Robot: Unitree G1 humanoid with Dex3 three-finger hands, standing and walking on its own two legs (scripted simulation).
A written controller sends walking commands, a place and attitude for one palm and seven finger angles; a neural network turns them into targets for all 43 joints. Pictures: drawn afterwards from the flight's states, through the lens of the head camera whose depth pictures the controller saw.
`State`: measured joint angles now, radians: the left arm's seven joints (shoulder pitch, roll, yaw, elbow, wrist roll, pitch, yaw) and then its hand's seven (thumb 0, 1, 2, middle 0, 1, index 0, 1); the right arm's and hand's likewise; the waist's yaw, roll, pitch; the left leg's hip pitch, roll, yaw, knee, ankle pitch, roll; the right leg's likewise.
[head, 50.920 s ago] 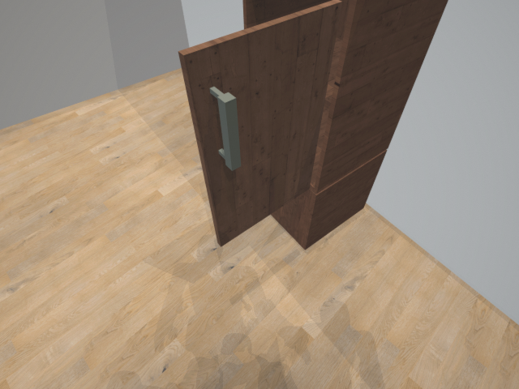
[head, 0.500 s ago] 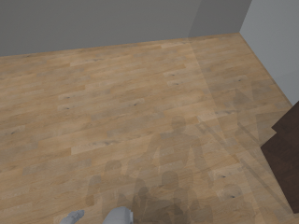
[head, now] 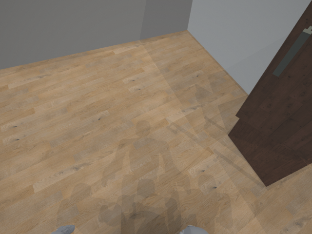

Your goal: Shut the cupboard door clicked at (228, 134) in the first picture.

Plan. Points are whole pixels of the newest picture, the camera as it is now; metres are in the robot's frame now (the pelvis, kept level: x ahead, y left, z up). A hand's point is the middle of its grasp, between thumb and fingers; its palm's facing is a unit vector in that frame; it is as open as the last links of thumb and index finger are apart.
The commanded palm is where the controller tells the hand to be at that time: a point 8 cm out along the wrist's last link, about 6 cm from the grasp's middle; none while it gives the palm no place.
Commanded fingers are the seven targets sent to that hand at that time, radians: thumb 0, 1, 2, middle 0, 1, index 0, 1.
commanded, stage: turn to face it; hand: left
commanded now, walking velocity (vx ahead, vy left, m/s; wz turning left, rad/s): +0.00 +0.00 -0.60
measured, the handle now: (292, 52) +0.68 -0.42 +0.09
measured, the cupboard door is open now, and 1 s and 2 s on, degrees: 24 24 24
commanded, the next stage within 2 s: take the last steps up to it in 1.14 s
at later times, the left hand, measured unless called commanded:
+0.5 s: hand (99, 219) +0.17 +0.18 -0.19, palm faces -0.23 -0.95 -0.19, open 7.4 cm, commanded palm none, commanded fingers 0.00 0.90 0.90 -0.20 -0.30 -0.20 -0.30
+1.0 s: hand (127, 200) +0.22 +0.10 -0.15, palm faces -0.51 -0.82 -0.28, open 7.4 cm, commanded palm none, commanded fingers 0.00 0.90 0.90 -0.20 -0.30 -0.20 -0.30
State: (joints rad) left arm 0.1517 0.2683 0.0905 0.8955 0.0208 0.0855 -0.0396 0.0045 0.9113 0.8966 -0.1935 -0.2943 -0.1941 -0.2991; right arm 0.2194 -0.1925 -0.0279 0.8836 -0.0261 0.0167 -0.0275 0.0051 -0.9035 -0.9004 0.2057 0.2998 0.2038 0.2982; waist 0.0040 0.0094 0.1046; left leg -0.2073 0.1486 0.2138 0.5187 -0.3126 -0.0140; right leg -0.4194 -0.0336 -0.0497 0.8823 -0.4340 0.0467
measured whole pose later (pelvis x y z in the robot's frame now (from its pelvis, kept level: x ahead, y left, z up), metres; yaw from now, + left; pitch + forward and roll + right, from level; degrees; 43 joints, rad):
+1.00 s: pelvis +0.04 -0.02 -0.01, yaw -31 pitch +1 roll +0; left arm 0.16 0.19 0.04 0.91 0.02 0.03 0.00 0.00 0.91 0.90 -0.20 -0.29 -0.20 -0.30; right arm 0.22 -0.27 -0.06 0.95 -0.01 0.07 -0.02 0.01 -0.91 -0.90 0.20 0.30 0.20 0.30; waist -0.02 0.07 0.08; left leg -0.47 0.08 0.06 1.09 -0.44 -0.06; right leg -0.27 0.00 -0.02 0.53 -0.28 -0.01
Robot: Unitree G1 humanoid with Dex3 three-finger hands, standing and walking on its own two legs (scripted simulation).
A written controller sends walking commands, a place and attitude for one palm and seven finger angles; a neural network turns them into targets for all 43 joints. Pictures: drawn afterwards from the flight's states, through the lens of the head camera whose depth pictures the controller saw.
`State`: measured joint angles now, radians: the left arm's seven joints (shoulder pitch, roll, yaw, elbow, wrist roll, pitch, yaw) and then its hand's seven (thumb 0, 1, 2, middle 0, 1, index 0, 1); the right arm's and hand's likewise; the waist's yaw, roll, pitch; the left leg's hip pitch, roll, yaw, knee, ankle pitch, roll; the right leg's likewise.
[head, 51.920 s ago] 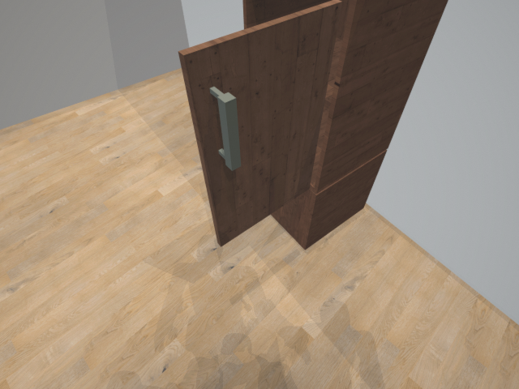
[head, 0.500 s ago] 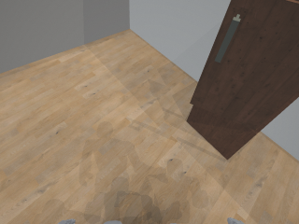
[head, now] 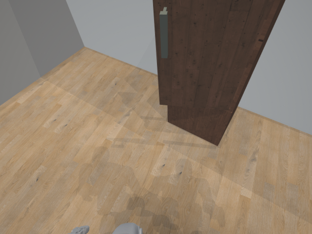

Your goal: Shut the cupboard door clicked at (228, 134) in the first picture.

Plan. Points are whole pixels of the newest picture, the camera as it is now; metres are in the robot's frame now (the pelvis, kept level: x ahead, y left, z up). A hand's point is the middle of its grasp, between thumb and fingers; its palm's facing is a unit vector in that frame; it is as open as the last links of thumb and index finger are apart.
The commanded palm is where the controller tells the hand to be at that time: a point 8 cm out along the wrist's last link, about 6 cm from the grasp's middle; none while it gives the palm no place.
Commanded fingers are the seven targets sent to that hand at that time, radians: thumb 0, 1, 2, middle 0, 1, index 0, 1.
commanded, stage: turn to face it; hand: left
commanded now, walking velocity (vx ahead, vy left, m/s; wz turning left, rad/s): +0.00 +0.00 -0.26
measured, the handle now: (164, 33) +0.75 -0.01 +0.10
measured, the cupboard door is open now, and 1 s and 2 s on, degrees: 24 24 24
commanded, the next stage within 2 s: take the last steps up to it in 0.14 s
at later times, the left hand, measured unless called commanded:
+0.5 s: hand out of the picture +0.12 +0.21 -0.16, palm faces -0.14 -0.97 -0.19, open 7.4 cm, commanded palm none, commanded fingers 0.00 0.90 0.90 -0.20 -0.30 -0.20 -0.30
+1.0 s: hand (131, 221) +0.18 +0.10 -0.19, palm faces -0.11 -0.99 -0.14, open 7.3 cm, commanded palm none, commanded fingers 0.00 0.90 0.90 -0.20 -0.30 -0.20 -0.30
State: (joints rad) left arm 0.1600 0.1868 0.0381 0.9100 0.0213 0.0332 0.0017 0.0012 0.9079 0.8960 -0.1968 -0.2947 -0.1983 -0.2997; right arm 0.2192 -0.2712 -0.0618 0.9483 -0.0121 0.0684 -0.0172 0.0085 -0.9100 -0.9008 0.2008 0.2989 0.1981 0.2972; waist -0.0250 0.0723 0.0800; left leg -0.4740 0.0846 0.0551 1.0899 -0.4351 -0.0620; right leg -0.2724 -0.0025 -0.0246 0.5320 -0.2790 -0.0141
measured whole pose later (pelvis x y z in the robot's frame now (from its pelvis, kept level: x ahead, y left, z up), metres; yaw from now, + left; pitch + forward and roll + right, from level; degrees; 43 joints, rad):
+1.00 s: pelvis +0.18 -0.07 -0.01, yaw -9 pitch +0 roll -2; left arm 0.32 0.16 0.04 1.13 0.02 -0.03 0.00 0.00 0.92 0.90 -0.20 -0.29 -0.20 -0.30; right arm 0.22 -0.17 -0.04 1.00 -0.02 -0.04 0.00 0.01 -0.91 -0.90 0.20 0.30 0.20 0.30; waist -0.01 -0.01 0.03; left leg -0.38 0.07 0.11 0.59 -0.20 0.01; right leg -0.07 0.01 -0.12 0.48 -0.41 -0.02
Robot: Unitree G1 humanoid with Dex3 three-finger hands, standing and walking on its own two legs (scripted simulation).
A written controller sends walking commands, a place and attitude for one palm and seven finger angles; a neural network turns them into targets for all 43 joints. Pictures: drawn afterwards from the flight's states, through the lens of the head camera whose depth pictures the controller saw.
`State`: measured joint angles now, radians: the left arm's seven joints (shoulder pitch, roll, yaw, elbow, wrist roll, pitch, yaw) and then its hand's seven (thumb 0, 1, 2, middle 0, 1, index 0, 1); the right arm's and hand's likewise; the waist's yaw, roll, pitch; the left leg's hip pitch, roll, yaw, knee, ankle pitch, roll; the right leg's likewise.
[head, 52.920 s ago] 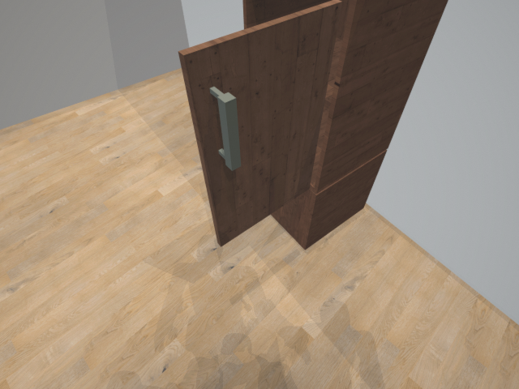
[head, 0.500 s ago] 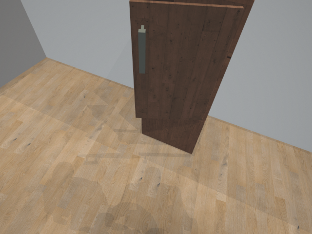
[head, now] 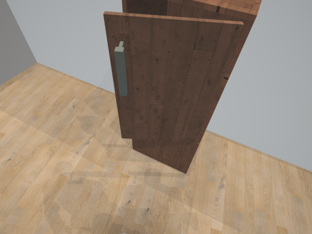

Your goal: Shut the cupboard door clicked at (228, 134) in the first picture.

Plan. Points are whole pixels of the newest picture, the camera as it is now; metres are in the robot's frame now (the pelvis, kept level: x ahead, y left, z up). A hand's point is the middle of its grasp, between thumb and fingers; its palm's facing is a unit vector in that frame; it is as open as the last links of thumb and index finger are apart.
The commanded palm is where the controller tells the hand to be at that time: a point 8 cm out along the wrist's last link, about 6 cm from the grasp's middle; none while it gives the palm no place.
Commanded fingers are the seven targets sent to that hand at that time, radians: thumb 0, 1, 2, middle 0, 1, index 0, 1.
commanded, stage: take the last steps up to it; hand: left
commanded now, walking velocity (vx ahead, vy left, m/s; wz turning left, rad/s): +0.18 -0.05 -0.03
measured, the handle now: (122, 69) +0.56 +0.14 +0.10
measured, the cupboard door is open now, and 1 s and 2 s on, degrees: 24 24 24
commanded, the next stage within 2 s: come to a stop and stand still in 0.08 s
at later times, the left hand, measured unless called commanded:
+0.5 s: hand (113, 215) +0.20 +0.13 -0.15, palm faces +0.02 -0.97 -0.24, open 7.3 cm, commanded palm none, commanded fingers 0.00 0.90 0.90 -0.20 -0.30 -0.20 -0.30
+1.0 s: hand out of the picture +0.10 +0.23 -0.16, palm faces +0.05 -0.97 -0.23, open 7.4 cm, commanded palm none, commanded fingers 0.00 0.90 0.90 -0.20 -0.30 -0.20 -0.30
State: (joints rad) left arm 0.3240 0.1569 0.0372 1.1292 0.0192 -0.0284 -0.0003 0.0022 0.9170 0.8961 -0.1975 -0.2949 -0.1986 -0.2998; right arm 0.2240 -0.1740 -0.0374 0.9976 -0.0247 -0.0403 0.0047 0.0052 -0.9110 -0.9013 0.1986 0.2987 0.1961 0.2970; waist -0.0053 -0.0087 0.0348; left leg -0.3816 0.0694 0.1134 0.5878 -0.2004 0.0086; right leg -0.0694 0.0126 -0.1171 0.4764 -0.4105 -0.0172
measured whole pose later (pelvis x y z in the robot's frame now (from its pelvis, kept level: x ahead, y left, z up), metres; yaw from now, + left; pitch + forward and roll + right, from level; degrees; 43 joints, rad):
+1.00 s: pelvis +0.08 +0.03 +0.01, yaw -1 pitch +0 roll +0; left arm 0.25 0.22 0.04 1.05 0.02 0.06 0.03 0.00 0.91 0.90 -0.19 -0.29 -0.19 -0.30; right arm 0.17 -0.15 -0.01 0.99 -0.01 0.02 -0.03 0.00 -0.91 -0.90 0.20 0.30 0.20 0.30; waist 0.04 -0.03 0.06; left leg -0.24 -0.01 0.07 0.45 -0.22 0.05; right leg -0.27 -0.02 0.01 0.74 -0.43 0.02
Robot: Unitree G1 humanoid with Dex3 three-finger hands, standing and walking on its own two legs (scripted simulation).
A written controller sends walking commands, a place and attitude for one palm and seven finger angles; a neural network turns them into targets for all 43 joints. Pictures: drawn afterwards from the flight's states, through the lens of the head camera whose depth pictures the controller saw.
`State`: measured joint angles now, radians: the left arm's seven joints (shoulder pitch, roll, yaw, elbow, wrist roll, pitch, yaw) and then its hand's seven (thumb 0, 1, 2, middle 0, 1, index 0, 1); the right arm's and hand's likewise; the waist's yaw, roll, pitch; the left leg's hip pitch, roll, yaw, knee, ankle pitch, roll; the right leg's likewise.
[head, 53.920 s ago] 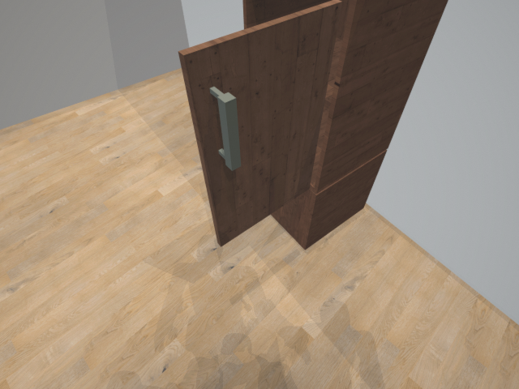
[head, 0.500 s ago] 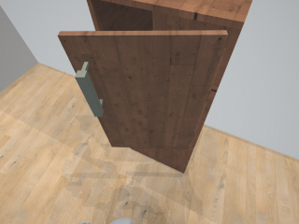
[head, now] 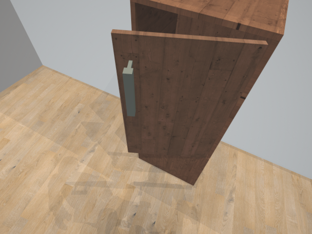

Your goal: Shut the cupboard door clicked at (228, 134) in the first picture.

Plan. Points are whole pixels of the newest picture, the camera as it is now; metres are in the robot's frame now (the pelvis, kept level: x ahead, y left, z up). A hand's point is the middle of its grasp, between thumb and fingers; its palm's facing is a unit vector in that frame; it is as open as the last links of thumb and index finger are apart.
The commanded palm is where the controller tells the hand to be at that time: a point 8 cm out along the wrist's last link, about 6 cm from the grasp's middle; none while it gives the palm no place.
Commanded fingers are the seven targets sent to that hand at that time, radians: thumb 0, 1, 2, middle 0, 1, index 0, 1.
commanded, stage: come to a stop and stand still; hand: left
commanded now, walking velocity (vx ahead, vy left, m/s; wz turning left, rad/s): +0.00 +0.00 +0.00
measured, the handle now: (130, 89) +0.47 +0.13 +0.09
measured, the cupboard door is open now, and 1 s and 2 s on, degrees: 24 24 24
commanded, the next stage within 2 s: look again from close up in 0.44 s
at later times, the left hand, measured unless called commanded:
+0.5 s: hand out of the picture -0.03 +0.15 -0.18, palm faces +0.00 -0.99 -0.14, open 7.3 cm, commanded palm none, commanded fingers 0.00 0.90 0.90 -0.20 -0.30 -0.20 -0.30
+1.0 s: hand out of the picture +0.00 +0.19 -0.18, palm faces +0.00 -0.98 -0.22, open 7.4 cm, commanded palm none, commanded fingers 0.00 0.90 0.90 -0.20 -0.30 -0.20 -0.30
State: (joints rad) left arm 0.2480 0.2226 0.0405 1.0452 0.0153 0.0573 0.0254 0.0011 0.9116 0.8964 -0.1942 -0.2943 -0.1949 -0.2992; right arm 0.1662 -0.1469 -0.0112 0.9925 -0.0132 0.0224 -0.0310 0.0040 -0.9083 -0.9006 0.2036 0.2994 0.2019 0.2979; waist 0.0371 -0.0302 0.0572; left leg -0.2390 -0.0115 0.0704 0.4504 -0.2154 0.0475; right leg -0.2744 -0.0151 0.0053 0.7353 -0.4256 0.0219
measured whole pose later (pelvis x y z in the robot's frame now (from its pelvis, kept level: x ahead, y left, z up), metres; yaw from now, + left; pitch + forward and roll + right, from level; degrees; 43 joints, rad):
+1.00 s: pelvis -0.01 +0.01 -0.01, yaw -1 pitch +0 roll +0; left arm 0.30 0.17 -0.02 1.06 0.02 -0.02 0.05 0.00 0.91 0.90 -0.20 -0.29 -0.20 -0.30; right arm 0.25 -0.18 0.00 1.06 -0.01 -0.03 -0.02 0.02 -0.92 -0.90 0.20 0.30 0.20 0.30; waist 0.01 0.00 0.01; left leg -0.27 -0.03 0.10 0.50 -0.23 0.06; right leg -0.17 -0.03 0.02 0.52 -0.34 0.02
